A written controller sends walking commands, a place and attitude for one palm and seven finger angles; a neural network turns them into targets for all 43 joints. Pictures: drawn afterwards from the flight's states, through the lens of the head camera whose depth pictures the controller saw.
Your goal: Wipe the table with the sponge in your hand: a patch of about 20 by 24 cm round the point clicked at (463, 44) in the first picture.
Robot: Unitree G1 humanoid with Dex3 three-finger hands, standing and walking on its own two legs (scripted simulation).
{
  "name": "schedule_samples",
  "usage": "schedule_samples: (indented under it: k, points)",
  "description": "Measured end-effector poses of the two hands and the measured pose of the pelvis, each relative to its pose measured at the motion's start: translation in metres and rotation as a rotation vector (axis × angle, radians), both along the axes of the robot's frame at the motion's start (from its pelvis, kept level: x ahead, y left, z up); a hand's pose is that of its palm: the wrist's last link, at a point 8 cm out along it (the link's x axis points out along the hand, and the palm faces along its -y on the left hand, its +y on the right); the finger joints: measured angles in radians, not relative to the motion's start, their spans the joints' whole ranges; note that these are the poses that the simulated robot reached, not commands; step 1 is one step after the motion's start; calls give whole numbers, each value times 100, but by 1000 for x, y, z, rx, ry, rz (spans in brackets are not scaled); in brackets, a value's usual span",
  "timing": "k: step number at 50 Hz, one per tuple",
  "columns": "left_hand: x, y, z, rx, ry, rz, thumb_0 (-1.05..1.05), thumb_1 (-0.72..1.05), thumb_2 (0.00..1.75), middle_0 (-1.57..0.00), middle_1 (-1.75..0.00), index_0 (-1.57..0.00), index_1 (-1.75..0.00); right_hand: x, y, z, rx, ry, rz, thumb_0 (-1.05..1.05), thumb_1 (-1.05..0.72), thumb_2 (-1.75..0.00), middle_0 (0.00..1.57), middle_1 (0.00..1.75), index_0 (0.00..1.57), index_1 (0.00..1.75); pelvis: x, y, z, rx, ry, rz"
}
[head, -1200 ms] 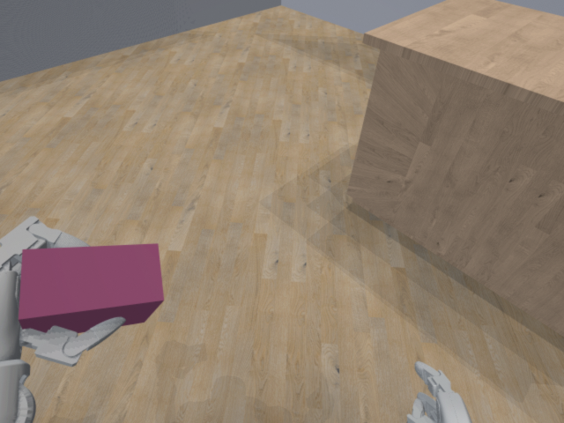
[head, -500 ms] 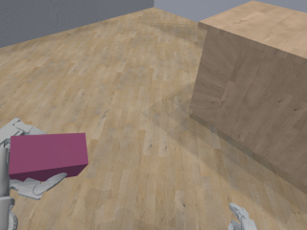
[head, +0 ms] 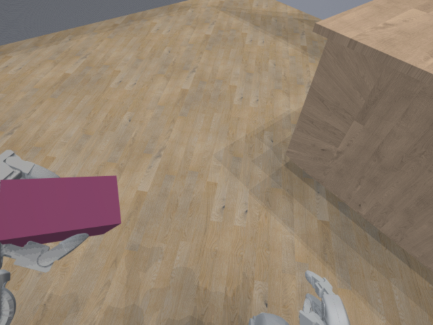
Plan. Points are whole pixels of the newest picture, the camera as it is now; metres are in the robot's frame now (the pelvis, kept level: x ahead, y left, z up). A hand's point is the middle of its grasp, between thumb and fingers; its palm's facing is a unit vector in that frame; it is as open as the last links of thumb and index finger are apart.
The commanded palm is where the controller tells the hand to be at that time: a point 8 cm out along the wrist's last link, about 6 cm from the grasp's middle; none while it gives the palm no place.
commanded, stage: walk to a spot facing it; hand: left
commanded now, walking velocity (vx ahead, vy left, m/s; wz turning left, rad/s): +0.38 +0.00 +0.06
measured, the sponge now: (78, 210) +0.23 +0.21 +0.16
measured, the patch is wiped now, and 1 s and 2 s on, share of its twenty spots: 0.00 0.00 0.00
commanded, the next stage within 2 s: none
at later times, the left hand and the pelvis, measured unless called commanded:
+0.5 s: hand (132, 137) +0.35 +0.16 +0.18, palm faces +0.43 -0.73 -0.52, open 10.2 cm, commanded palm +0.29 +0.20 +0.18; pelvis +0.16 -0.09 +0.01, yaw +6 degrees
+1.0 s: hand (147, 83) +0.48 +0.17 +0.19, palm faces +0.52 -0.68 -0.51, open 10.2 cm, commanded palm +0.43 +0.21 +0.18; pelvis +0.33 -0.10 -0.01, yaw +12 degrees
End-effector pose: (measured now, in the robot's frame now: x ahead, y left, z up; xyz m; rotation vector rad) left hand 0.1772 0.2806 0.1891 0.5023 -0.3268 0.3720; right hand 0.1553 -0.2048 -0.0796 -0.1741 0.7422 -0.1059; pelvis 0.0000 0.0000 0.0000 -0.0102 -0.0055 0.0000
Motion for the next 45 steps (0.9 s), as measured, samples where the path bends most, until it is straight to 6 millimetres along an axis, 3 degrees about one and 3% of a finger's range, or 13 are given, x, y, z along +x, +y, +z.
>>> schedule_samples:
  k: [6,11,13,19,24,31,39,42,45]
  points:
    - [40,-32,6,48,53,-19,-1,-50,97,-74,-132,-74,-132,39,-14,-6,48,-5,3,1,-90,-90,21,31,21,30,42,-25,1,4,4,-9]
    - [75,-59,-4,104,48,13,-1,-50,97,-74,-132,-74,-132,76,-53,-39,41,34,16,1,-90,-90,21,31,21,30,77,-56,-22,13,-21,31]
    - [86,-68,-8,73,46,17,-1,-50,97,-74,-132,-74,-132,89,-71,-45,19,68,24,1,-91,-90,21,31,21,30,85,-63,-22,21,-32,35]
    - [107,-87,3,84,82,15,-1,-50,97,-74,-132,-74,-132,123,-115,-26,-44,103,-3,1,-91,-90,20,30,20,30,119,-80,-6,39,-15,65]
    - [125,-87,16,109,90,58,-1,-50,97,-74,-132,-74,-132,153,-132,-12,-77,111,13,1,-91,-90,20,30,20,30,150,-89,4,58,2,95]
    - [156,-77,9,46,70,147,-1,-50,97,-74,-133,-74,-132,208,-120,-7,-85,104,74,1,-91,-90,20,30,20,30,199,-89,4,67,5,124]
    - [220,-60,-4,24,-51,135,-1,-50,97,-74,-133,-74,-132,292,-74,-18,-48,4,122,1,-91,-90,20,30,20,30,254,-73,-21,76,-7,122]
    - [246,-58,-2,55,-35,115,-1,-50,97,-74,-133,-74,-132,314,-55,-17,18,-11,135,1,-91,-90,20,30,20,30,268,-77,-19,69,-14,155]
    - [258,-64,8,87,-8,109,-1,-50,97,-74,-133,-74,-133,330,-45,-14,73,-4,150,1,-91,-90,20,30,20,30,286,-83,-12,45,3,170]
